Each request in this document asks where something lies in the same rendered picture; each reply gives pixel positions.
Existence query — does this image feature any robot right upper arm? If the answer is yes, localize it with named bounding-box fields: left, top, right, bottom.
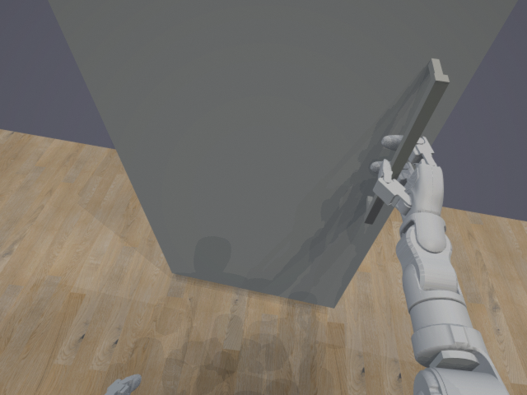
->
left=413, top=367, right=508, bottom=395

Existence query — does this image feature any robot right forearm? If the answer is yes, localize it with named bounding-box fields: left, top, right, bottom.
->
left=396, top=212, right=510, bottom=395

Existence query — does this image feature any handle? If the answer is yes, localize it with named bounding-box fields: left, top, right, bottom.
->
left=364, top=58, right=450, bottom=225

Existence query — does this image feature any fridge door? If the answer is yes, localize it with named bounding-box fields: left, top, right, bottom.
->
left=48, top=0, right=518, bottom=309

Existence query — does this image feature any robot right hand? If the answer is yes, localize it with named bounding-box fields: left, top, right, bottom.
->
left=370, top=135, right=444, bottom=222

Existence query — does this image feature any robot left hand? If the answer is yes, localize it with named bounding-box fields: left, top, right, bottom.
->
left=105, top=374, right=142, bottom=395

